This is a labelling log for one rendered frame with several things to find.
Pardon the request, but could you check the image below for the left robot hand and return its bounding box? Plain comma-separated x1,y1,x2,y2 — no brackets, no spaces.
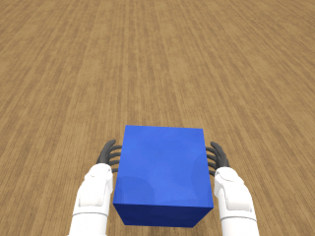
96,139,122,173

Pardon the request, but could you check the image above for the right robot hand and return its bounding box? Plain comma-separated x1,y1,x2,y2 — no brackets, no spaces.
206,142,230,177

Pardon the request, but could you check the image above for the left robot forearm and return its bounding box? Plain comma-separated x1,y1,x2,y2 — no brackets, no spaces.
67,163,113,236

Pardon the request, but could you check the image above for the carton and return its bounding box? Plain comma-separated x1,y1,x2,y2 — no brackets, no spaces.
112,125,214,228

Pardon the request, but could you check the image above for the right robot forearm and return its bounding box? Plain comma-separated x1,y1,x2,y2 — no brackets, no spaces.
214,167,260,236

